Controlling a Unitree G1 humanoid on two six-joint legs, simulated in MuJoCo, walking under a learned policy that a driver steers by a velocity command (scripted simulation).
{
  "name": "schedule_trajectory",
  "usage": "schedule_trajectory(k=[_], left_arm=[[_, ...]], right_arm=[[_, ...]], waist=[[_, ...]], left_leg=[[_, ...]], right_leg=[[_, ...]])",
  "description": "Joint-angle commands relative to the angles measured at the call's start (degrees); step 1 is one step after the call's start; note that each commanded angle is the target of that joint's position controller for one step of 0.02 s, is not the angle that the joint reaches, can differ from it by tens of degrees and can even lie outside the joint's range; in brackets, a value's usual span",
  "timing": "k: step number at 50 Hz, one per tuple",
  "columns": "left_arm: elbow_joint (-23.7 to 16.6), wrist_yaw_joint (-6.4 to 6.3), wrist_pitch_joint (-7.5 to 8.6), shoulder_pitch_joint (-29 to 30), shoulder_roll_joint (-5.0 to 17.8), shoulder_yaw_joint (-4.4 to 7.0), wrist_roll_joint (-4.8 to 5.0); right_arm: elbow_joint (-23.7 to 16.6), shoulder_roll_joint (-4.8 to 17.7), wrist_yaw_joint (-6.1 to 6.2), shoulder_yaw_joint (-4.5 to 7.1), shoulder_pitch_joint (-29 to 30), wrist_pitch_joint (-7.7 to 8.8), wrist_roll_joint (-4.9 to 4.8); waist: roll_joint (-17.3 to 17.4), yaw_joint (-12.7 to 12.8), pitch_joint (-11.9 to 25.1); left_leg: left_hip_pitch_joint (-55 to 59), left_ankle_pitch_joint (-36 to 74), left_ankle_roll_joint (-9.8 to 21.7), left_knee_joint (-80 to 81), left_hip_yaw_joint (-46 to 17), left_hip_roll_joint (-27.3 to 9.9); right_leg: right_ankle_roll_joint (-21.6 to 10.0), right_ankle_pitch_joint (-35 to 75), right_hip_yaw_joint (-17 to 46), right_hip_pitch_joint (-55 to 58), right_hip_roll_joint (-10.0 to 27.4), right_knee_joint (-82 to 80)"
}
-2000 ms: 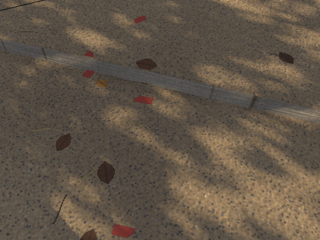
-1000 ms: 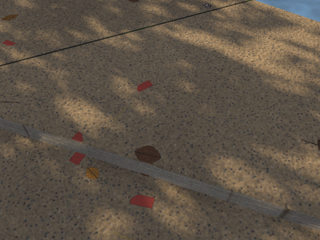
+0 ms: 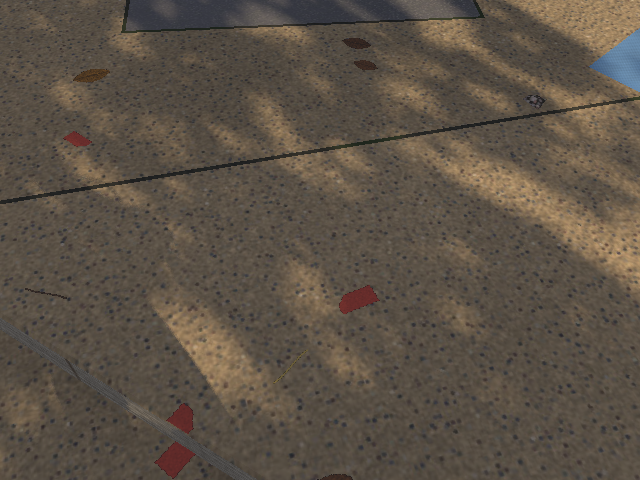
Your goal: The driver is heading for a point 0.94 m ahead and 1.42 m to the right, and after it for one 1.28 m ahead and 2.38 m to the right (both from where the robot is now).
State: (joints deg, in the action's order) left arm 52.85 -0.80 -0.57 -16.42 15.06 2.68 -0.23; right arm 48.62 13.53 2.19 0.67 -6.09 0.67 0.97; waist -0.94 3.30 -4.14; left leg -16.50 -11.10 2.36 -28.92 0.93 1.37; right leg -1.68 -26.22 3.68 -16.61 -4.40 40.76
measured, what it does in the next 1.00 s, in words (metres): steps on the spot, turning right: right foot, then left foot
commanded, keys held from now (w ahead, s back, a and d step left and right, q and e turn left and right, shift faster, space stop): e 0.76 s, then w+e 0.24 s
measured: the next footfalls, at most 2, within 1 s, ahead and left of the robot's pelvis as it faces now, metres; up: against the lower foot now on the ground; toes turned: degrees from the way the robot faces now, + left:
right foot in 0.38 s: +0.00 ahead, -0.14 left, +0.00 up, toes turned -16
left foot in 0.90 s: +0.09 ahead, +0.04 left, +0.00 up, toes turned -35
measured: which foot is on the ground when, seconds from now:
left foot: down 0.00-0.38, up 0.40-0.88, down 0.90-1.00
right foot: up 0.00-0.36, down 0.38-0.90, up 0.92-1.00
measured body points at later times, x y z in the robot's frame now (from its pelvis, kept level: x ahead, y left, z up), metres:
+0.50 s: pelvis -0.02 -0.05 +0.00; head +0.01 -0.09 +0.45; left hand +0.20 +0.19 -0.08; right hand +0.03 -0.37 -0.12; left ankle +0.02 +0.09 -0.66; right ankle -0.04 -0.13 -0.74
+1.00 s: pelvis +0.02 -0.04 +0.00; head +0.05 -0.04 +0.45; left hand +0.29 +0.11 -0.11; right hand -0.05 -0.33 -0.10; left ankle +0.06 +0.06 -0.74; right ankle -0.05 -0.12 -0.68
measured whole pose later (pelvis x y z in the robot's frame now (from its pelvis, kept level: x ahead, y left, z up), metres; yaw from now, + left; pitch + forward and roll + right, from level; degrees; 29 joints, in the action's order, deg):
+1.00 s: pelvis +0.02 -0.04 +0.00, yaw -35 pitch +1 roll +0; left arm 40.9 1.1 -2.5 -11.7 17.3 4.5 -2.8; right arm 44.5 15.0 1.4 2.3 -13.2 0.5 2.7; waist -2.9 -0.3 -0.7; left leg -11.5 -16.7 2.2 -26.8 0.6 1.7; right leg -1.9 -23.9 6.8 -26.7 -6.7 56.6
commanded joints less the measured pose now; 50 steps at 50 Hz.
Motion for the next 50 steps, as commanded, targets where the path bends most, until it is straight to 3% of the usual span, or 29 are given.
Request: schedule_trajectory(k=[1,2,5,6,7,8,10,14,17,18,19,20,21,22,23,24,27,31,37,39,40,43,44,45,46,47,48,49,50], left_arm=[[-2.9,-0.68,-1.54,-2.5,7.1,2.42,-1.19],[-2.7,-0.47,-2.18,-2.5,6.5,2.61,-1.27],[-3.5,0.75,-3.12,-1.0,5.5,2.62,-1.21],[-6.1,-0.68,-2.58,3.3,6.4,3.40,3.61],[-7.2,-1.25,-2.22,5.3,6.5,3.15,3.47],[-7.9,-1.43,-2.02,6.2,5.7,2.98,2.56],[-9.3,-1.00,-1.86,7.7,4.6,2.52,1.78],[-10.9,0.76,-2.18,8.3,5.9,2.73,1.69],[-10.4,2.02,-2.66,5.5,6.8,3.41,1.46],[-9.9,1.81,-2.72,3.6,8.3,4.10,1.20],[-9.9,0.92,-2.71,1.7,12.8,5.43,1.20],[-11.8,0.32,-2.13,1.8,18.8,6.16,-0.14],[-12.3,0.74,-0.37,1.5,16.7,5.71,-1.95],[-12.7,0.72,0.88,5.4,15.7,5.25,-1.65],[-13.4,0.37,1.42,9.6,14.4,5.15,-0.39],[-13.9,0.01,1.43,11.8,12.6,4.55,0.60],[-14.3,-0.72,1.11,11.0,11.3,3.71,0.43],[-14.2,-1.22,0.81,8.2,12.2,3.95,0.74],[-15.7,-0.89,-0.11,8.7,12.8,4.22,0.45],[-16.2,-0.82,-0.50,8.7,12.2,4.12,0.56],[-14.2,0.53,-1.44,4.4,12.4,4.19,-2.75],[-15.3,1.83,-2.22,7.2,11.3,4.24,-1.84],[-16.2,1.61,-2.19,9.7,10.9,4.09,-1.22],[-17.3,1.19,-1.66,10.3,8.1,3.36,-0.70],[-18.3,0.96,-1.03,7.9,2.7,1.97,-0.41],[-18.9,0.63,-0.85,9.2,8.3,2.95,-3.01],[-18.4,1.09,-0.63,9.7,10.2,3.65,-3.53],[-17.3,2.09,-0.57,8.6,10.0,3.80,-3.25],[-16.2,3.18,-0.72,7.0,9.7,3.83,-2.87]], right_arm=[[-2.5,8.3,0.60,2.16,-4.0,-0.69,-0.68],[-3.5,6.8,0.85,1.67,-0.8,-1.06,-0.12],[-3.6,7.7,1.27,1.88,-1.0,-0.92,0.56],[-4.9,9.5,1.55,2.97,2.1,-0.28,-0.12],[-4.7,9.5,1.93,3.11,1.7,-0.07,-0.68],[-4.1,9.9,2.28,3.37,0.7,-0.06,-0.81],[-3.7,11.6,2.39,4.13,0.3,-0.25,-0.59],[-3.9,13.6,1.54,5.15,1.0,-0.56,-0.55],[-4.2,14.0,1.07,5.57,2.5,-0.87,-1.86],[-3.1,12.5,0.80,5.44,-0.2,-0.94,-2.12],[-2.9,10.0,0.21,4.93,-2.2,-0.96,-0.99],[-6.7,7.7,0.17,4.07,1.2,-0.92,1.08],[-7.5,9.8,0.47,4.84,6.2,-0.75,0.43],[-7.3,10.8,0.40,5.32,5.2,-0.96,-0.91],[-5.8,11.1,0.73,5.66,3.1,-1.10,-1.11],[-5.1,12.0,1.24,6.03,2.6,-1.16,-0.47],[-4.8,10.5,1.13,6.02,0.5,-0.65,-0.38],[-5.9,8.7,1.15,5.31,2.8,-0.33,-0.73],[-6.8,8.9,0.21,4.94,3.6,0.13,-1.20],[-7.1,8.8,-0.15,4.79,3.1,0.51,-1.48],[-6.7,7.8,-0.82,3.81,0.3,-1.10,1.19],[-7.9,7.0,-1.14,3.30,-1.8,-1.21,0.62],[-7.2,6.7,-0.73,3.24,-5.4,-0.65,0.69],[-6.5,10.2,-0.02,3.93,-8.4,0.10,1.34],[-7.2,15.6,0.32,4.65,-10.6,0.36,2.09],[-6.8,17.9,-0.09,5.57,-10.0,0.42,3.15],[-7.7,13.8,-0.48,4.72,-7.4,0.64,2.43],[-8.3,10.5,-0.82,3.83,-4.3,0.76,1.60],[-8.9,9.3,-0.96,3.46,-2.9,0.97,1.29]], waist=[[6.6,-2.4,5.2],[5.9,-1.0,3.6],[8.1,-1.5,3.5],[9.3,-2.3,3.7],[8.5,-3.2,4.4],[7.9,-3.7,5.0],[8.1,-4.3,6.2],[8.6,-4.0,8.0],[7.9,-1.3,8.6],[5.3,-0.9,8.6],[-5.8,-1.5,8.0],[-18.9,-1.7,7.0],[-9.8,1.8,10.5],[-7.6,-1.1,8.7],[-5.5,-3.1,7.1],[-4.6,-3.8,6.6],[-5.4,-4.5,8.8],[-6.2,-2.7,8.5],[-7.6,-1.8,8.3],[-7.8,-1.8,10.2],[-9.7,-1.1,9.2],[-8.7,-3.7,7.4],[-6.9,-6.6,6.9],[0.5,-7.5,6.4],[14.1,-6.8,8.3],[10.8,-6.3,4.6],[6.6,-4.8,1.5],[6.4,-3.4,-0.9],[8.1,-2.9,-0.4]], left_leg=[[8.4,23.4,12.6,12.3,-16.4,-21.4],[5.9,18.9,10.7,13.1,-12.4,-18.5],[6.4,20.2,10.1,12.3,-5.8,-15.5],[8.6,15.4,10.6,13.3,-6.7,-16.5],[10.4,13.0,11.1,13.6,-7.3,-17.4],[11.4,12.2,11.4,13.6,-7.2,-18.0],[11.4,13.5,11.7,13.3,-5.7,-18.7],[10.1,17.6,11.3,11.7,-2.2,-19.9],[7.3,14.9,7.3,6.4,1.7,-19.0],[3.7,9.5,3.6,1.5,4.3,-17.1],[-6.8,-3.0,-2.1,-11.2,9.6,-12.0],[-22.8,-28.1,-7.4,-26.2,9.2,-2.7],[-22.2,-29.0,-7.1,-36.8,-1.6,-2.1],[-23.0,-23.1,-5.8,-38.6,-3.6,-3.2],[-23.0,-17.3,-5.4,-37.2,-4.2,-3.9],[-22.9,-13.9,-5.5,-36.1,-4.6,-4.1],[-18.7,-8.4,-6.4,-36.4,-4.2,-2.0],[-19.4,-7.0,-7.5,-25.2,-5.1,-1.1],[-12.6,-9.2,-7.8,-15.6,-6.0,0.6],[-10.4,-10.2,-7.4,-13.3,-5.8,0.9],[-9.0,-12.4,-5.6,-13.7,-1.4,1.3],[-0.4,-12.8,-3.1,-3.1,-0.9,3.0],[7.1,-7.6,-2.3,6.0,-1.2,2.3],[15.9,-10.2,-0.3,13.0,-9.6,-5.6],[23.8,-20.2,4.1,19.1,-28.8,-21.6],[16.0,-24.2,9.2,19.6,-36.3,-25.9],[12.5,-29.1,9.9,19.4,-33.3,-24.0],[10.6,-27.5,8.1,20.0,-26.6,-19.9],[11.2,-21.9,6.5,20.0,-20.4,-16.3]], right_leg=[[1.1,-7.9,-1.4,-9.6,2.1,23.1],[2.0,-5.0,-1.4,-9.2,3.0,24.2],[4.0,-0.4,-3.1,-9.7,3.3,23.0],[5.9,-0.5,-2.0,-12.9,5.0,20.9],[6.8,0.4,-2.1,-13.7,5.9,18.3],[7.4,0.9,-2.5,-13.2,6.4,15.4],[7.4,1.0,-3.8,-10.5,7.1,10.5],[5.1,3.2,-6.8,-4.3,6.9,3.2],[1.4,11.3,-9.4,3.6,5.2,-8.9],[-0.8,16.0,-7.7,8.8,4.4,-14.2],[-4.8,31.1,3.8,16.3,11.6,-19.5],[-16.4,46.8,25.6,18.2,26.9,-20.8],[-20.3,42.1,26.3,14.2,27.5,-22.5],[-17.2,36.8,20.2,12.4,24.0,-22.9],[-13.2,31.6,16.0,10.7,20.3,-22.7],[-11.1,30.1,14.8,9.8,18.9,-22.5],[-10.9,33.8,12.7,8.3,16.4,-21.8],[-10.8,31.8,15.4,12.1,15.7,-20.9],[-11.2,30.4,21.3,9.3,15.0,-19.4],[-11.2,29.7,23.4,10.6,14.5,-18.7],[-9.8,29.9,21.0,10.6,11.7,-17.7],[-8.6,16.7,24.7,3.8,8.8,-17.8],[-6.8,11.4,24.1,-1.0,7.0,-15.8],[-3.8,3.5,19.7,-9.9,3.5,-8.5],[-0.7,-9.4,6.2,-21.6,-5.8,8.0],[-0.6,-6.7,4.0,-26.5,-2.4,18.1],[-0.9,-2.0,5.4,-26.5,1.0,22.3],[-0.3,2.1,4.6,-26.3,1.9,24.2],[0.7,5.6,2.9,-25.6,2.0,26.6]])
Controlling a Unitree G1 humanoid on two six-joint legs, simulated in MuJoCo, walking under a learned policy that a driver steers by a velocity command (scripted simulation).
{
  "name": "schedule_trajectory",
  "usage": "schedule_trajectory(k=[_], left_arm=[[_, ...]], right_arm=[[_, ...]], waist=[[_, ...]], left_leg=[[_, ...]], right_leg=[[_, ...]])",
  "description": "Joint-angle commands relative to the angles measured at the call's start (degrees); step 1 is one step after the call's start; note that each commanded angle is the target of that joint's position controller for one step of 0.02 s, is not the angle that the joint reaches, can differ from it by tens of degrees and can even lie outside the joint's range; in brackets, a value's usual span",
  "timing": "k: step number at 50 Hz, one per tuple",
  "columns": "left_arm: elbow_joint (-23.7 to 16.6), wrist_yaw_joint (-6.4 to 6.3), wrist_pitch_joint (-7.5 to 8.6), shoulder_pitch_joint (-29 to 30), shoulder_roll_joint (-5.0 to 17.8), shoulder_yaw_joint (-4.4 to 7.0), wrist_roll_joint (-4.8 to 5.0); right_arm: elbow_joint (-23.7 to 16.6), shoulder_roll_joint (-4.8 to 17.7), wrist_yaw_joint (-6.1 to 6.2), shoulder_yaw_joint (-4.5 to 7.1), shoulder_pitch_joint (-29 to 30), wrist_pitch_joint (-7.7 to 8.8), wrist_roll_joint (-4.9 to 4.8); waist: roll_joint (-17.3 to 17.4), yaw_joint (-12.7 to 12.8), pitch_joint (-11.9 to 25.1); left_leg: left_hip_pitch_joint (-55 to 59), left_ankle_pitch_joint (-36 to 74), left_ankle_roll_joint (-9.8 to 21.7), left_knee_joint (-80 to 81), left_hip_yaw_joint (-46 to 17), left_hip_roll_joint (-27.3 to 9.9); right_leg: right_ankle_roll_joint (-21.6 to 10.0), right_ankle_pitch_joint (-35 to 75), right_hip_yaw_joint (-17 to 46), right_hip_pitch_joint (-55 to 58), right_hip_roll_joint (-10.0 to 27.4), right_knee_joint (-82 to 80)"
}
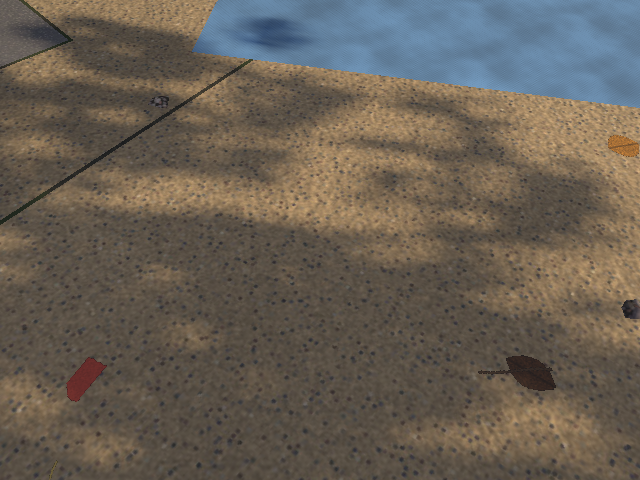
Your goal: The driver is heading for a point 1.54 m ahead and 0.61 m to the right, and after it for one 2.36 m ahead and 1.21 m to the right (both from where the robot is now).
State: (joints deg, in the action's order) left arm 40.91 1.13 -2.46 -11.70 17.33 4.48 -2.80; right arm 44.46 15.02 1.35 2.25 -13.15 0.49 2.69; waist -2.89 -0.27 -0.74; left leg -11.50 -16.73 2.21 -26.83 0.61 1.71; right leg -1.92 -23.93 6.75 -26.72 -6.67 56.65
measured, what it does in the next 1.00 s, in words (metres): climbs, turning right: right foot 0.10 m higher, then right foot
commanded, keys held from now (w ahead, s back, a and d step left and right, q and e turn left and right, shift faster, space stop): w+e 0.62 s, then w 0.32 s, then no key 0.06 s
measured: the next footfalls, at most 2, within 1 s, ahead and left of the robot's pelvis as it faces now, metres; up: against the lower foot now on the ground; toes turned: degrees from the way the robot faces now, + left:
right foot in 0.32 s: +0.20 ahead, -0.18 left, +0.10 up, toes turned -17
right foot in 0.46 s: +0.20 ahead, -0.18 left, +0.00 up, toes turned -20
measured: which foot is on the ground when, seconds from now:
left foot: down 0.00-0.44, up 0.46-0.78, down 0.80-1.00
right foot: up 0.00-0.30, down 0.32-0.36, up 0.38-0.44, down 0.46-0.80, up 0.82-1.00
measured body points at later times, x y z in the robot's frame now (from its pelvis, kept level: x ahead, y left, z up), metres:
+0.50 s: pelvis +0.21 -0.12 -0.03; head +0.26 -0.14 +0.42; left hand +0.52 +0.00 -0.09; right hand +0.10 -0.36 -0.16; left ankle +0.03 +0.10 -0.63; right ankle +0.16 -0.17 -0.75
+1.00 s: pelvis +0.51 -0.28 +0.10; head +0.52 -0.28 +0.55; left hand +0.80 -0.17 +0.01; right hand +0.42 -0.52 -0.03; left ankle +0.54 -0.23 -0.63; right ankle +0.41 -0.41 -0.48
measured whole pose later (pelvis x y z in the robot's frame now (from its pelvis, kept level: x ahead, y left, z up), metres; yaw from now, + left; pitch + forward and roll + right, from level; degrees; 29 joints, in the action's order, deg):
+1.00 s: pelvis +0.51 -0.28 +0.10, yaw -30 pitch +1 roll +1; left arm 37.6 1.3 3.5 -7.0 13.0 1.2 1.8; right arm 47.9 12.6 -0.6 1.7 -22.3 5.4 -0.3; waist -1.3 -0.6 0.4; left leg -16.1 -17.3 5.8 -31.9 6.4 3.5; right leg -5.2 -16.0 8.7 -39.3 -2.1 86.6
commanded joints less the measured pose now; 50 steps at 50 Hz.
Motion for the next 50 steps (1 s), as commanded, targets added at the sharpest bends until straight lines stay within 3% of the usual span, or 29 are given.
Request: schedule_trajectory(k=[1,9,13,17,19,20,22,23,24,25,26,27,28,30,32,33,34,35,37,39,40,41,42,43,44,45,46,48,50], left_arm=[[-3.7,2.08,1.01,1.6,6.8,1.95,-0.27],[-6.8,2.88,0.30,9.7,2.1,0.15,-0.02],[-10.9,2.47,-0.03,16.4,0.0,-1.18,-0.26],[-15.2,1.31,0.93,22.5,-2.4,-2.79,1.06],[-14.4,0.87,2.15,18.3,-2.3,-3.34,1.49],[-12.8,1.76,2.81,11.1,-1.7,-3.31,1.13],[-5.8,0.86,2.86,-5.9,1.5,-0.21,0.24],[-2.4,0.18,2.99,-5.7,4.1,0.73,-0.02],[-4.0,-0.13,2.69,-13.7,14.3,2.46,0.04],[-3.8,-1.51,2.15,-19.7,14.5,3.87,2.31],[-2.6,-2.08,2.10,-15.9,13.1,3.39,1.48],[-1.0,-2.46,2.47,-14.4,12.1,3.01,0.92],[1.4,-2.51,3.06,-15.7,9.5,1.88,1.22],[5.0,-1.38,4.43,-16.5,3.0,-0.50,2.13],[7.5,-0.11,5.86,-13.2,-0.1,-2.00,1.50],[7.0,-0.21,6.18,-11.0,0.0,-2.57,1.40],[5.8,-1.33,5.60,-3.3,-4.7,-4.03,5.02],[3.6,-2.49,5.77,0.9,-1.7,-3.41,4.90],[5.3,-4.32,7.32,-8.7,9.9,0.72,5.47],[6.0,-4.80,5.85,-5.6,15.3,2.23,4.28],[3.6,-4.74,5.66,3.4,14.1,2.65,3.42],[1.3,-2.74,6.91,-0.8,-1.7,-1.37,-0.73],[4.7,1.35,9.15,-19.1,-0.5,-0.63,3.07],[3.6,2.14,8.34,-14.2,1.7,-0.02,5.25],[-0.5,2.28,7.54,-6.8,-1.3,-1.44,4.23],[-1.3,1.90,6.53,-4.7,-3.4,-2.50,3.35],[-1.8,1.40,5.78,-5.2,-4.0,-3.02,4.09],[-3.1,0.34,5.20,-4.9,-3.1,-3.53,5.80],[-5.2,-0.54,5.71,-1.3,-2.4,-3.64,3.99]], right_arm=[[-4.7,7.1,0.06,1.65,3.0,1.54,-0.57],[-0.9,7.5,-0.64,2.44,-10.1,3.61,-0.19],[0.5,7.3,-0.35,2.12,-12.8,3.77,0.19],[2.8,7.3,-0.27,1.79,-14.9,4.09,1.73],[3.2,7.5,-0.43,1.43,-12.1,2.97,2.92],[1.8,8.8,0.16,1.52,-8.6,2.10,2.38],[2.2,13.6,-0.39,2.94,-8.3,1.41,-3.21],[1.2,7.1,-0.99,1.80,-6.7,2.41,-3.79],[-4.0,1.0,-1.10,-0.12,-9.0,4.21,-2.55],[-5.9,4.5,-1.37,0.27,-1.6,4.37,-3.83],[-7.9,4.2,-0.78,0.31,4.7,3.88,-3.53],[-9.9,3.4,-0.79,0.15,8.9,3.44,-2.02],[-9.9,1.3,-1.05,-0.68,9.9,2.64,-0.35],[-11.1,-3.4,-1.30,-2.23,8.9,1.11,-0.17],[-17.3,-8.0,-0.99,-5.21,16.0,0.61,-0.10],[-19.3,-6.7,-0.93,-5.72,18.6,0.61,0.16],[-21.7,-7.2,-2.01,-6.22,16.1,3.55,-2.83],[-20.7,-4.4,-2.68,-5.80,10.5,5.11,-2.05],[-20.8,0.6,-0.43,-2.75,9.2,6.03,-0.24],[-17.3,9.0,1.34,0.83,-4.1,4.26,-3.29],[-11.3,11.7,1.10,1.82,-17.8,3.67,-4.09],[-4.7,11.6,-0.37,-0.02,-23.1,4.30,-2.10],[-7.6,5.7,-0.51,-0.80,-18.3,3.96,0.47],[-8.6,3.5,-0.26,-0.14,-9.2,4.23,-1.61],[-7.6,0.0,-0.65,-0.94,-3.2,5.09,-3.85],[-6.5,-2.2,-1.12,-1.52,-1.0,5.78,-3.98],[-5.0,-3.5,-1.82,-1.45,0.1,6.34,-2.76],[-3.0,-2.9,-2.81,-1.01,0.2,6.95,-2.98],[-1.1,-1.4,-2.24,-0.72,-1.3,7.26,-3.12]], waist=[[11.0,0.0,-3.0],[11.4,-4.6,-3.7],[10.5,-5.4,-6.1],[9.0,-5.6,-6.9],[6.9,-1.9,-1.1],[6.5,1.8,6.5],[6.4,9.4,13.7],[-2.6,5.7,6.9],[-11.7,3.2,15.7],[-6.0,12.2,26.6],[-1.7,9.9,16.4],[-2.6,8.1,9.2],[-1.3,6.4,4.5],[-1.6,1.5,0.9],[-1.7,-2.6,-3.9],[-1.4,-3.5,-5.9],[0.2,-7.3,-6.5],[0.7,-11.0,-1.5],[-1.0,-9.6,14.3],[-7.4,-18.4,16.2],[-2.0,-24.9,13.8],[28.5,-13.9,16.8],[24.9,-7.0,28.9],[14.7,-4.1,13.4],[3.3,-0.4,-0.9],[-4.3,2.5,-4.7],[-4.3,4.3,-5.6],[-0.6,5.5,-6.4],[1.0,4.6,-5.0]], left_leg=[[7.3,-9.9,6.4,17.5,-15.5,-14.8],[18.2,14.4,8.0,15.5,-3.7,-17.4],[22.8,20.7,7.4,14.6,-0.3,-20.0],[31.0,32.7,6.1,14.4,2.9,-23.4],[33.2,65.9,2.9,2.1,11.1,-17.1],[26.4,75.1,1.5,-7.8,12.4,-16.3],[11.7,62.1,-1.1,-31.3,11.9,-14.9],[-19.4,-2.4,-1.2,-45.9,8.0,-8.0],[-36.2,-20.6,-2.3,-64.7,2.9,-7.7],[-36.9,-6.1,-2.8,-70.8,-0.2,-5.3],[-43.5,-3.0,-3.7,-77.9,2.2,-5.2],[-52.9,-7.7,-3.1,-85.1,3.3,-5.0],[-58.5,-11.6,-1.7,-92.0,3.7,-4.8],[-63.1,-14.4,1.5,-104.8,3.9,-4.0],[-58.7,-15.3,3.1,-91.5,4.6,-3.9],[-54.1,-14.6,2.5,-81.9,7.1,-3.4],[-46.1,-7.6,0.2,-74.6,8.4,-5.2],[-26.4,0.2,-1.2,-60.1,9.6,-4.2],[3.8,6.6,-3.1,-45.2,11.2,3.1],[4.9,3.4,-1.9,-24.5,6.1,3.9],[10.7,10.4,3.5,-10.9,-2.1,-0.8],[22.1,43.7,10.5,-15.8,-21.4,-13.6],[23.6,30.8,19.5,1.0,-52.1,-21.5],[12.4,11.5,20.1,8.0,-53.0,-23.0],[1.0,-1.2,17.6,9.0,-43.6,-20.9],[-7.2,-5.4,14.1,8.6,-32.2,-18.1],[-13.5,-3.3,11.6,8.7,-22.4,-14.4],[-14.0,4.3,10.7,13.1,-11.2,-10.0],[-14.9,22.0,9.9,15.6,-2.1,-6.2]], right_leg=[[1.8,5.5,-1.9,-15.5,4.6,13.7],[3.4,4.6,-6.9,-23.9,7.2,12.4],[0.9,-1.0,-8.7,-30.3,10.0,11.5],[-3.0,-6.4,-9.0,-41.5,11.9,16.8],[-5.9,-9.1,-12.5,-28.9,6.8,4.9],[-5.9,-0.6,-12.3,-8.5,3.9,-11.1],[-4.2,28.5,-12.8,26.8,1.8,-39.1],[-3.9,43.8,-2.8,45.9,8.6,-38.3],[-8.6,116.5,12.2,64.1,26.9,-15.9],[-17.1,110.2,15.2,62.0,29.1,-22.7],[-17.8,86.1,15.7,53.5,25.6,-28.9],[-17.1,67.1,15.3,50.4,22.6,-31.8],[-15.3,63.5,12.8,46.3,19.0,-31.2],[-11.6,55.7,8.1,33.4,16.8,-31.7],[-6.5,39.7,2.9,13.9,13.2,-40.3],[-6.1,39.6,2.2,7.0,11.9,-46.5],[-4.6,42.8,2.0,-3.4,9.7,-47.5],[-2.9,55.5,-3.7,-11.8,7.5,-45.5],[-3.9,90.6,3.3,-3.6,11.0,-40.9],[-2.6,105.8,5.8,18.9,15.2,-24.9],[-0.6,91.7,5.0,17.2,10.9,-1.1],[0.5,-5.4,4.2,1.3,-4.6,30.5],[-3.3,-2.9,17.4,-4.3,-8.1,44.4],[-2.6,-3.2,10.5,-10.9,-5.9,51.3],[-3.6,-2.9,5.6,-17.8,-2.1,51.4],[-4.6,-0.2,4.1,-16.7,1.9,47.6],[-5.1,4.0,4.3,-13.8,3.9,44.1],[-4.2,7.0,2.1,-14.5,5.7,32.8],[-1.4,12.9,-3.3,-8.5,7.0,13.8]])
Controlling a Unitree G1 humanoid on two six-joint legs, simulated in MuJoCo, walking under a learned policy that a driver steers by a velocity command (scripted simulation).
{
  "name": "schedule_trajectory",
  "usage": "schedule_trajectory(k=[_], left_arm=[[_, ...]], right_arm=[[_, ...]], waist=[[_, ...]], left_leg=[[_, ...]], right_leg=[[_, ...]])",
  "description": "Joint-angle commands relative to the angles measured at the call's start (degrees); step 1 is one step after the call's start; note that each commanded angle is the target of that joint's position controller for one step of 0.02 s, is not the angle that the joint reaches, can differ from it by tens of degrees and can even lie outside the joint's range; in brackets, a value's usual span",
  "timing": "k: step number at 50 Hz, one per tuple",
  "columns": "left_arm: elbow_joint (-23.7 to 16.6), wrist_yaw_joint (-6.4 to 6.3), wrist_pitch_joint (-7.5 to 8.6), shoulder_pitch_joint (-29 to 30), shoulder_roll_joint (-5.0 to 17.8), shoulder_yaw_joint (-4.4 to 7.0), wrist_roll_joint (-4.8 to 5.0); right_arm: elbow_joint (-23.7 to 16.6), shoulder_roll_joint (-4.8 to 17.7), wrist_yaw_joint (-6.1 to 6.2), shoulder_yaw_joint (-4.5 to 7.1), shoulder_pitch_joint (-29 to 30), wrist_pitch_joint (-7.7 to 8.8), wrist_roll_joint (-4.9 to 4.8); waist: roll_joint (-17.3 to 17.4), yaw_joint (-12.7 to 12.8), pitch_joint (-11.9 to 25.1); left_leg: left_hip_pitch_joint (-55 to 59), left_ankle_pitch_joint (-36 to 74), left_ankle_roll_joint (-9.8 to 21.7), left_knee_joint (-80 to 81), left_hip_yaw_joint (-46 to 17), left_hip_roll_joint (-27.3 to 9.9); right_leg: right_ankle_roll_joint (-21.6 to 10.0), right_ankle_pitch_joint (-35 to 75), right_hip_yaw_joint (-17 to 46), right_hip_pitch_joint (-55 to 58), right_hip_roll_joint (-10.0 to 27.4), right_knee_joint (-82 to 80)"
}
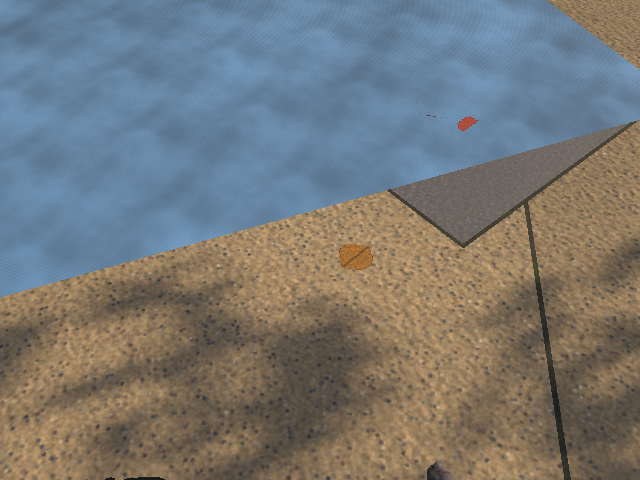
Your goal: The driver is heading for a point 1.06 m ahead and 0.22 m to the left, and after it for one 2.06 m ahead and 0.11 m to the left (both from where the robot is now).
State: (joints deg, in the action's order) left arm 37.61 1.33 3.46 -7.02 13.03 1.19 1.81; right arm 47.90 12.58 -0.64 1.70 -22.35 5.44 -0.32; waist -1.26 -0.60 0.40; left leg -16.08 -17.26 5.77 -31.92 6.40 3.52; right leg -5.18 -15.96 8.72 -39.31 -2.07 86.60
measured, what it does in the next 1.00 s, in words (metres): walks ahead: right foot, then left foot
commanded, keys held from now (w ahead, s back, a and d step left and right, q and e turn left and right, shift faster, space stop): no key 0.42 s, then w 0.58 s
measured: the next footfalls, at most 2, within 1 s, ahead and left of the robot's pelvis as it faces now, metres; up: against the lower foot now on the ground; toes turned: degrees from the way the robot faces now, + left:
right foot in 0.22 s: +0.32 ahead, -0.13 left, +0.00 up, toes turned +3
left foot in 0.60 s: +0.26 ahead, +0.09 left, +0.00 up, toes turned +3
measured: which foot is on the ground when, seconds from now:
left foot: down 0.00-0.24, up 0.26-0.58, down 0.60-1.00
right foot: up 0.00-0.20, down 0.22-0.62, up 0.64-0.98, down 1.00-1.00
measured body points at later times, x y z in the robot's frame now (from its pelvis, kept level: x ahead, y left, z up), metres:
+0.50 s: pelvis +0.20 -0.04 +0.00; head +0.23 -0.05 +0.45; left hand +0.33 +0.21 -0.11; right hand +0.33 -0.30 -0.12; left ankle +0.20 +0.12 -0.71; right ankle +0.28 -0.13 -0.73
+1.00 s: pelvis +0.38 -0.06 +0.00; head +0.40 -0.06 +0.45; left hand +0.61 +0.17 -0.08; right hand +0.32 -0.33 -0.13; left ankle +0.22 +0.09 -0.73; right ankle +0.48 -0.17 -0.73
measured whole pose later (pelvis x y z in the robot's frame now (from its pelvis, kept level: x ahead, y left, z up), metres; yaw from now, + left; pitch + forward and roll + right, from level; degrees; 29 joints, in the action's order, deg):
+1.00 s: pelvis +0.38 -0.06 +0.00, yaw +2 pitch +3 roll +0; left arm 42.3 2.2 4.7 -1.1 14.0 2.6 1.3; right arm 53.7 14.4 0.9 3.5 -27.8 3.5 -1.4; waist -0.6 -6.0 0.6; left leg 1.0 -24.2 -2.3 -20.5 0.4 -3.3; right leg -3.7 -6.4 -2.0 -26.0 0.5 28.1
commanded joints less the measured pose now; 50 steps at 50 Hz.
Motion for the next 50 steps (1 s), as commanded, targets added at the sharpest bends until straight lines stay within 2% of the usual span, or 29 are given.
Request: schedule_trajectory(k=[1,3,4,6,9,11,12,13,14,15,16,17,18,20,22,25,29,30,31,32,33,35,37,39,42,46,48,49,50], left_arm=[[-3.1,-1.04,0.81,-2.8,2.1,-0.28,-1.53],[-4.2,-1.16,1.78,2.8,-0.5,-1.38,-1.82],[-4.7,-1.05,1.66,5.8,-1.4,-1.73,-1.47],[-5.0,-0.65,1.25,8.3,0.2,-1.02,-0.97],[-4.0,0.02,1.65,5.3,4.4,1.01,-1.51],[-0.9,-0.31,2.17,-2.3,7.3,2.58,-2.79],[0.1,-0.98,2.26,-8.7,10.1,3.23,-4.14],[-0.2,-1.42,1.74,-9.0,9.5,2.24,-6.07],[0.6,-0.89,1.11,-10.8,4.8,1.52,-4.50],[0.6,-0.65,0.66,-7.0,3.8,1.37,-2.87],[0.6,-0.72,0.40,-3.5,3.4,1.22,-2.12],[0.5,-0.84,0.26,-0.7,3.1,0.90,-2.02],[0.8,-0.91,-0.01,1.3,3.8,1.06,-2.72],[1.3,-0.91,-0.61,3.0,4.8,1.59,-3.66],[2.3,-1.14,-0.90,1.5,5.1,1.94,-3.58],[3.8,-1.79,-1.58,-0.7,9.8,3.60,-1.71],[4.7,-2.38,-1.50,-1.0,8.7,3.64,-0.39],[4.4,-2.40,-1.34,-0.3,7.1,3.29,-0.36],[3.3,-2.30,-0.94,2.1,4.1,2.54,-0.46],[1.5,-2.04,0.25,4.6,2.3,2.31,-0.01],[0.8,-1.75,1.40,5.6,5.8,3.19,-0.29],[3.0,-1.05,1.90,1.4,7.2,3.83,-0.52],[3.2,-0.73,2.14,2.8,6.2,3.69,-1.26],[3.0,-0.25,2.11,4.8,3.9,2.98,-1.20],[1.9,0.33,1.82,8.6,2.2,2.05,-0.66],[0.3,1.08,1.78,11.4,4.2,2.12,-0.11],[1.0,1.03,1.88,7.7,6.2,2.95,-0.26],[2.8,0.65,1.78,2.2,7.9,3.95,-0.55],[5.4,0.03,1.72,-7.0,10.7,5.40,-0.62]], right_arm=[[-3.8,2.5,0.28,-0.08,6.9,2.60,0.23],[-2.5,5.6,1.52,0.80,3.7,1.93,-0.50],[-1.6,7.5,1.99,1.32,0.9,1.28,-0.91],[-1.0,9.3,2.29,1.88,-1.4,-0.17,-0.96],[-1.6,9.3,2.00,2.15,0.8,-0.98,-1.03],[-2.3,9.2,1.86,2.22,2.4,-0.60,-0.77],[-3.8,7.5,1.89,1.50,2.9,-0.06,0.51],[-3.1,0.6,1.13,-1.03,-7.2,-0.12,1.03],[-0.8,5.2,0.51,-0.25,-9.2,-0.79,0.19],[-1.6,8.5,0.58,0.88,-4.7,-1.77,-0.65],[-2.4,8.8,1.23,1.26,0.3,-2.55,-0.29],[-2.9,8.8,1.98,1.61,3.1,-3.47,0.39],[-3.1,8.1,2.49,1.67,3.2,-4.49,0.54],[-2.4,5.1,3.34,1.15,1.9,-5.65,0.50],[-1.3,3.9,3.62,0.79,1.2,-5.98,0.86],[-1.4,6.5,3.27,1.50,4.0,-5.66,0.62],[-0.4,5.6,2.61,1.62,4.4,-3.47,0.88],[0.5,5.7,2.51,1.68,2.1,-2.96,1.03],[1.5,7.8,2.66,2.12,-2.0,-2.35,1.24],[2.0,12.7,2.53,3.60,-4.4,-2.01,0.77],[1.0,13.5,2.59,3.85,-2.1,-1.26,1.04],[-0.4,9.5,2.56,2.99,1.9,0.07,0.38],[-0.1,8.7,2.22,2.80,1.4,0.13,-0.34],[0.7,7.7,1.97,2.57,-0.2,-0.18,0.08],[1.6,9.4,1.96,3.03,-2.3,-0.67,-0.16],[2.6,11.5,1.64,3.79,-3.9,-1.00,-1.02],[2.7,12.3,1.65,4.09,-2.3,-1.32,-1.31],[2.6,12.2,1.74,3.99,-1.6,-1.39,-1.41],[2.2,10.8,1.73,3.50,-1.0,-1.26,-1.10]], waist=[[1.9,4.1,-4.3],[5.1,0.8,0.7],[6.6,-1.3,2.7],[7.8,-2.9,4.3],[8.8,-0.5,4.7],[6.9,3.2,7.1],[2.1,5.1,12.9],[-10.9,0.9,22.9],[-8.6,2.5,27.9],[-5.0,2.2,20.9],[-1.5,1.5,15.1],[-0.2,0.4,10.4],[-1.8,-1.4,8.0],[-4.9,-2.7,6.3],[-5.1,-2.2,8.6],[-8.0,-0.8,6.0],[-5.6,-2.7,1.7],[-3.8,-3.8,1.3],[2.5,-5.1,0.5],[14.5,-5.7,-2.2],[15.5,-5.2,-5.8],[11.0,-1.9,-4.5],[7.7,-2.3,-3.8],[7.3,-2.8,-2.9],[8.6,-4.3,-3.5],[9.6,-4.4,-4.8],[9.7,-1.1,-3.4],[8.9,1.9,-0.4],[6.9,5.9,5.2]], left_leg=[[-7.5,35.3,6.2,20.4,-7.1,-7.9],[1.5,44.9,4.9,19.1,-4.1,-6.8],[7.1,45.8,4.6,18.3,-4.5,-7.8],[14.7,45.0,4.3,15.6,-6.4,-10.8],[15.9,41.4,2.3,9.6,-9.0,-13.4],[12.0,40.4,-0.4,-0.1,-7.7,-10.1],[2.8,25.8,-2.7,-11.6,-6.0,-6.9],[-11.9,-17.4,-6.6,-30.1,-8.7,-2.0],[-12.7,-23.5,-7.7,-34.9,-15.2,-3.3],[-15.4,-21.3,-8.9,-36.7,-14.6,-5.1],[-16.7,-18.2,-9.6,-35.2,-12.9,-6.4],[-15.4,-15.6,-10.3,-32.8,-12.6,-7.3],[-11.2,-13.5,-10.6,-29.2,-12.3,-8.2],[-4.4,-12.3,-10.9,-20.9,-9.6,-7.0],[-0.1,-8.4,-10.3,-14.7,-8.4,-6.5],[0.6,-3.9,-8.0,-11.1,-5.3,-4.7],[5.9,-2.1,-2.8,0.5,-4.1,-4.4],[8.7,-3.6,-1.2,4.1,-5.9,-5.5],[13.0,-10.2,1.9,10.5,-15.5,-12.6],[14.0,-24.4,7.2,20.6,-32.1,-21.7],[12.5,-24.2,10.1,24.6,-40.6,-26.1],[15.6,-15.4,7.5,23.0,-33.3,-22.5],[17.0,-4.1,5.4,23.3,-26.2,-20.2],[14.5,5.1,4.2,23.3,-19.0,-17.0],[10.5,9.1,3.7,23.2,-13.6,-15.0],[11.0,10.1,4.0,21.6,-14.6,-17.9],[11.3,19.1,2.7,17.5,-13.9,-18.6],[10.3,28.2,1.5,11.3,-11.7,-16.9],[5.5,31.7,-0.4,-0.2,-8.5,-14.0]], right_leg=[[3.5,8.7,-7.1,5.2,3.1,-23.1],[6.0,14.0,-10.1,8.6,2.3,-40.6],[7.2,15.0,-10.7,8.8,1.4,-45.8],[7.4,18.0,-10.2,8.6,0.8,-52.2],[3.8,20.9,-7.9,14.3,0.9,-58.7],[0.2,29.5,-8.4,27.1,0.5,-64.2],[-3.2,52.8,-1.2,41.1,8.7,-58.3],[-16.5,72.2,16.2,57.7,25.5,-54.9],[-18.9,63.2,20.4,56.8,25.2,-57.1],[-16.5,51.1,16.7,50.7,22.1,-59.6],[-13.7,41.2,14.1,43.5,19.5,-62.0],[-12.0,35.0,11.7,35.3,18.1,-64.6],[-10.4,30.3,9.4,27.6,16.4,-66.7],[-8.9,26.7,4.2,19.6,12.9,-68.8],[-8.6,16.3,2.2,18.6,11.6,-69.9],[-7.6,-14.7,6.5,16.0,12.4,-75.4],[-4.7,-22.0,6.7,12.0,11.8,-74.5],[-3.1,-21.4,4.9,9.9,10.0,-71.1],[-0.5,-17.7,0.5,3.5,6.3,-60.4],[2.9,-10.7,-10.6,-5.1,-1.5,-46.1],[2.6,-10.9,-7.1,-9.8,1.0,-37.9],[2.5,-4.5,-5.2,-12.2,3.7,-32.6],[3.3,1.5,-6.3,-11.4,5.3,-34.3],[4.4,6.6,-8.8,-5.5,4.7,-39.5],[5.1,10.4,-11.0,3.3,3.3,-48.7],[3.5,9.6,-11.0,8.6,3.0,-55.0],[1.6,9.2,-11.6,15.6,1.9,-58.0],[0.3,9.1,-12.5,23.8,0.6,-59.3],[-1.7,9.3,-10.3,36.8,2.4,-59.0]])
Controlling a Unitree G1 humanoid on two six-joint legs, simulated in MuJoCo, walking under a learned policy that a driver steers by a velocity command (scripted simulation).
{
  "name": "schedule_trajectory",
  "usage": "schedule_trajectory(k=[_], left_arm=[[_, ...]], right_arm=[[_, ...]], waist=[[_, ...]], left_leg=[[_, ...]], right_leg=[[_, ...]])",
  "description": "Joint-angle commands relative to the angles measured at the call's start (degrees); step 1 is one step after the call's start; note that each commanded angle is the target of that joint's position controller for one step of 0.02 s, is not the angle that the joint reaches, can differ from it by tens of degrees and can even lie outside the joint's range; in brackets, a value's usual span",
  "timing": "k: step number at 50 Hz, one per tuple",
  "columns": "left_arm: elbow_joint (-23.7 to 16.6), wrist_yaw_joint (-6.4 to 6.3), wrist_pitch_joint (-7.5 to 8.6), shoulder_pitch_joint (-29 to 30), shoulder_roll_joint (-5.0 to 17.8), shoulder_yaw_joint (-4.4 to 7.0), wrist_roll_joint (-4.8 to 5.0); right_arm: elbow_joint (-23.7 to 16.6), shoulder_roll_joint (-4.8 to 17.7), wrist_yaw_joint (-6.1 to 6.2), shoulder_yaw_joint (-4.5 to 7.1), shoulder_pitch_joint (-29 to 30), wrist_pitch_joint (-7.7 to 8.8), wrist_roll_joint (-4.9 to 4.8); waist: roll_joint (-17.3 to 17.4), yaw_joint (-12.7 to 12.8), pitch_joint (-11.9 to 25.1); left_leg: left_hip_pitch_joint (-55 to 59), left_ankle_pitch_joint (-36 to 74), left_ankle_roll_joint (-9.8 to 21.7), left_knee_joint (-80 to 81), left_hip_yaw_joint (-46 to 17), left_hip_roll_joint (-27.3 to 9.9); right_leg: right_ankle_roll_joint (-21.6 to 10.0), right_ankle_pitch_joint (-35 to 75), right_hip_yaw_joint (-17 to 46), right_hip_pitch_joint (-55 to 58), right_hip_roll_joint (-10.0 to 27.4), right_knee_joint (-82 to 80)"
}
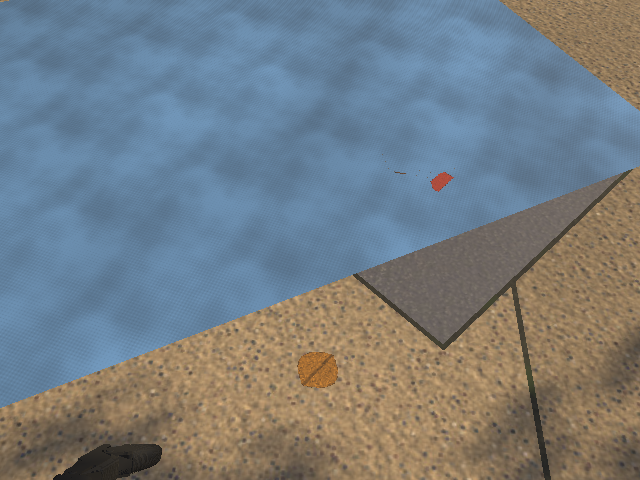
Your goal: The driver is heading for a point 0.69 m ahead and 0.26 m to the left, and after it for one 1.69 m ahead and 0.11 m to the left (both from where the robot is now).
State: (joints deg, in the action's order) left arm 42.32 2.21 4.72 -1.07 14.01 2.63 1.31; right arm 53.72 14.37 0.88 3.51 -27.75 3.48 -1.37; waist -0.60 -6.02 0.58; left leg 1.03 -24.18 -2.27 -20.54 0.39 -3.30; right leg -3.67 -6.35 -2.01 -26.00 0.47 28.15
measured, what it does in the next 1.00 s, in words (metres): walks ahead, turning left: left foot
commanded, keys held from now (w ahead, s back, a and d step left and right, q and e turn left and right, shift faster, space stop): w+q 0.82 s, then q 0.18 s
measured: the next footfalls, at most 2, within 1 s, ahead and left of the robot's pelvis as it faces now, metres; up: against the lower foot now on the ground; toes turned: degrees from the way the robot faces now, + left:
left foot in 0.54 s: +0.43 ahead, +0.15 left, +0.00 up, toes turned +17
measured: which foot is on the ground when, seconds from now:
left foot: down 0.00-0.00, up 0.02-0.52, down 0.54-1.00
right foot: down 0.00-0.56, up 0.58-1.00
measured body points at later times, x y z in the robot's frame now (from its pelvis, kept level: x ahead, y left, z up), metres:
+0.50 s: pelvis +0.25 +0.01 +0.00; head +0.28 +0.03 +0.44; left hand +0.20 +0.28 -0.14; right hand +0.51 -0.17 -0.09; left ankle +0.39 +0.15 -0.71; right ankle +0.10 -0.12 -0.73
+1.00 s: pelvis +0.52 +0.08 +0.00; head +0.54 +0.11 +0.45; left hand +0.61 +0.41 -0.07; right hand +0.72 -0.15 -0.10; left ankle +0.39 +0.14 -0.73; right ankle +0.71 +0.05 -0.72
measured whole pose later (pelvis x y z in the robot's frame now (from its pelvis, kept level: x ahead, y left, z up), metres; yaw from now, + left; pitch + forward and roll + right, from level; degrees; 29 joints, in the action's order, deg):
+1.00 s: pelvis +0.52 +0.08 +0.00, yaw +31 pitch +3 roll +0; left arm 39.9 0.9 5.9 -0.5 15.3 2.7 -0.6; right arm 40.3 16.6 1.7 5.0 -20.1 0.8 -1.2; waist -1.9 -4.5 -0.9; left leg -9.0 -23.3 3.2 -30.9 -11.9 7.1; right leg 1.4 2.2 4.6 -29.2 -0.9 26.5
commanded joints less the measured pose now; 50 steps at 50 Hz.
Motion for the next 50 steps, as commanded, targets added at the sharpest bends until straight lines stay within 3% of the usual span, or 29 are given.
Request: schedule_trajectory(k=[1,2,3,4,5,6,8,11,14,17,21,22,24,25,26,27,28,29,30,31,32,33,35,37,41,45,48,50], left_arm=[[2.1,-1.80,0.11,-22.8,14.7,5.24,-1.41],[2.9,-1.47,-0.14,-25.2,15.6,5.02,-1.39],[3.0,-1.46,0.08,-22.3,10.9,3.73,-0.99],[2.4,-1.52,0.34,-18.0,8.5,2.91,-0.63],[2.0,-1.38,0.62,-13.8,6.7,2.35,-0.90],[2.0,-1.12,1.05,-11.4,5.2,1.98,-1.31],[3.1,-0.95,1.70,-10.2,3.8,1.86,-1.90],[4.9,-1.43,2.24,-11.5,5.1,2.36,-2.31],[5.8,-2.18,2.18,-11.9,6.3,2.46,-2.34],[6.5,-2.83,1.95,-13.7,7.9,2.66,-1.78],[8.1,-3.24,0.26,-18.0,9.4,3.16,-0.84],[8.2,-3.30,-0.26,-18.2,9.9,3.32,-0.69],[7.5,-3.68,-1.16,-17.2,11.7,3.77,-0.59],[7.2,-3.94,-1.63,-16.9,12.6,4.00,-0.59],[6.9,-4.14,-2.10,-16.1,13.3,4.12,-0.55],[6.1,-4.37,-2.01,-15.5,13.0,3.81,-0.54],[3.4,-3.60,-0.86,-20.3,5.4,1.52,-2.69],[1.7,-2.47,1.89,-18.9,5.2,0.56,-1.67],[0.1,-1.74,3.44,-11.3,9.2,1.85,0.77],[-1.0,-1.75,4.11,-9.1,8.8,1.51,1.06],[-0.4,-2.27,4.06,-9.2,8.4,1.60,-0.16],[-0.1,-2.58,3.38,-10.2,9.1,2.18,-1.09],[-0.5,-2.57,1.73,-11.8,8.4,2.41,-1.68],[-1.3,-2.84,0.80,-10.4,7.1,2.11,-2.29],[-4.0,-2.77,0.85,-1.3,5.1,1.16,-2.13],[-6.0,-1.99,1.42,3.7,6.0,1.34,-1.65],[-6.0,-1.34,1.83,1.7,8.2,2.41,-1.55],[-4.8,-1.57,2.49,-4.4,9.6,3.15,-2.32]], right_arm=[[-5.6,4.7,0.12,0.28,3.8,1.17,1.03],[-6.0,0.7,0.15,-1.04,0.1,2.36,0.22],[-5.9,6.7,0.01,0.71,3.7,2.95,-1.28],[-6.9,8.2,-0.10,1.19,7.3,3.21,-1.48],[-6.7,7.4,0.25,1.26,8.9,3.06,-0.90],[-6.7,6.6,0.46,1.51,9.2,2.52,-0.33],[-6.2,4.0,0.22,1.34,7.3,0.99,-0.47],[-7.7,2.9,0.12,1.33,9.8,-0.15,-0.29],[-9.7,2.8,-0.51,1.03,14.6,0.05,0.08],[-12.1,1.8,-1.84,0.17,21.6,0.23,0.39],[-16.3,1.7,-3.52,-0.32,28.0,0.06,0.12],[-17.2,2.0,-3.95,-0.21,28.7,0.01,0.08],[-18.4,3.8,-4.52,0.58,27.2,-0.29,0.12],[-18.1,5.3,-4.60,1.38,23.8,-0.54,0.11],[-16.7,7.8,-4.44,2.74,16.8,-0.68,-0.05],[-14.5,11.6,-3.48,4.75,7.1,-0.97,-0.06],[-13.6,18.2,-2.36,6.17,3.3,-1.09,-0.06],[-15.5,17.2,-2.56,5.29,2.5,-0.41,0.22],[-15.2,13.3,-2.60,4.22,3.3,-0.07,1.03],[-15.5,11.3,-2.47,3.68,7.0,0.29,0.74],[-16.4,9.7,-2.38,3.13,11.4,0.40,0.50],[-17.3,8.1,-2.22,2.55,14.3,0.45,0.88],[-18.3,7.8,-1.95,2.39,15.8,0.66,1.11],[-18.0,9.2,-1.34,2.76,14.6,0.90,0.89],[-17.1,10.3,-0.19,3.12,11.2,0.33,0.37],[-15.7,11.0,0.37,3.51,8.2,-1.10,0.16],[-16.7,10.0,1.14,3.40,9.2,-2.28,0.15],[-18.6,8.2,1.36,2.93,12.7,-2.39,0.09]], waist=[[-4.1,14.1,14.2],[-16.8,12.8,20.0],[-10.5,13.1,13.0],[-8.0,11.5,6.7],[-4.4,9.5,3.9],[-4.5,7.9,1.4],[-5.7,5.6,0.3],[-2.9,4.9,-1.9],[-2.1,5.4,-3.4],[-1.0,7.9,-4.9],[-0.5,9.9,-6.4],[-0.8,9.6,-6.2],[-3.1,7.7,-3.2],[-4.5,5.5,-0.6],[-4.7,1.5,3.2],[-2.5,-3.4,8.0],[11.8,0.4,14.0],[12.1,0.5,23.5],[6.8,-1.9,18.1],[3.9,0.2,10.9],[-0.3,3.3,6.4],[0.3,5.6,4.2],[1.9,7.6,3.2],[2.3,7.7,2.3],[4.3,4.4,0.5],[6.7,2.6,0.8],[8.1,4.3,2.7],[7.9,8.1,5.6]], left_leg=[[-28.5,23.2,4.2,-32.8,1.0,-2.1],[-41.6,-8.8,2.8,-47.5,-3.6,4.9],[-46.9,-6.4,3.4,-54.3,-8.1,1.6],[-47.9,-0.4,4.5,-54.3,-7.2,-1.0],[-45.4,4.6,4.6,-52.2,-6.5,-3.1],[-43.4,7.9,4.5,-49.9,-6.6,-4.4],[-39.9,11.2,4.5,-48.6,-6.9,-5.4],[-43.4,15.6,3.5,-45.8,-7.9,-5.0],[-43.8,24.2,3.1,-34.8,-7.1,-4.0],[-41.6,29.9,3.7,-24.5,-2.7,-3.3],[-45.4,26.0,5.5,-17.6,-0.2,-2.6],[-44.9,23.3,6.2,-16.7,0.9,-1.9],[-38.4,17.5,8.2,-15.9,4.7,1.6],[-32.8,14.5,9.4,-16.2,6.2,3.9],[-23.1,14.2,11.1,-14.1,6.9,6.3],[-6.6,17.2,13.5,-10.7,3.1,6.3],[16.3,17.5,21.6,-10.9,-22.8,-8.6],[25.2,9.6,29.4,0.4,-49.7,-17.1],[22.0,10.0,25.1,2.9,-42.6,-14.9],[13.0,13.7,22.7,3.0,-34.1,-12.7],[3.3,18.9,20.8,3.6,-27.7,-10.1],[-4.0,23.6,19.9,4.8,-23.5,-8.2],[-10.9,27.3,19.9,7.0,-20.7,-6.1],[-14.9,30.5,19.8,7.7,-17.3,-4.8],[-17.0,24.6,16.5,6.7,-14.3,-1.5],[-15.6,31.6,13.6,0.3,-16.1,-1.0],[-10.6,31.5,11.8,-7.0,-22.1,-1.9],[-11.7,31.0,8.4,-16.2,-21.7,1.8]], right_leg=[[-8.5,-4.3,18.7,43.2,14.2,-1.0],[-14.9,-15.1,41.6,49.4,23.5,-10.6],[-12.9,-19.8,38.3,43.5,21.9,-12.4],[-10.4,-16.8,29.4,35.8,20.1,-13.1],[-8.7,-12.4,23.7,28.9,17.6,-15.0],[-7.7,-7.9,18.7,24.0,15.5,-16.9],[-7.0,-1.7,11.9,19.2,13.5,-19.4],[-7.5,7.4,5.4,17.5,13.5,-20.8],[-6.7,11.3,-0.2,17.4,12.4,-21.5],[-5.7,11.8,-4.0,18.9,12.4,-22.5],[-4.9,16.8,-6.2,29.7,15.4,-18.7],[-4.4,20.9,-6.9,31.6,15.9,-16.8],[-3.0,39.2,-8.9,33.5,15.9,-10.0],[-2.4,48.1,-9.6,33.7,15.6,-3.8],[-1.4,51.5,-10.4,31.5,14.5,6.1],[0.8,43.0,-11.0,21.8,12.1,20.5],[4.1,-2.9,-9.8,-3.2,4.1,42.5],[4.8,-28.3,3.9,-15.7,-4.0,54.2],[3.4,-23.4,8.2,-21.4,-0.4,55.2],[2.5,-18.0,7.5,-21.7,2.2,50.7],[2.8,-14.8,7.0,-18.1,4.5,45.5],[3.3,-12.9,7.0,-13.6,6.1,41.6],[4.7,-11.0,6.5,-9.3,6.6,37.6],[6.5,-7.4,5.4,-8.8,6.0,32.5],[7.8,6.5,5.1,-7.6,3.1,14.7],[7.3,10.7,4.7,-2.4,-1.4,4.4],[5.5,6.0,6.5,0.3,-2.6,0.0],[2.7,13.6,6.1,10.2,-0.4,-6.0]])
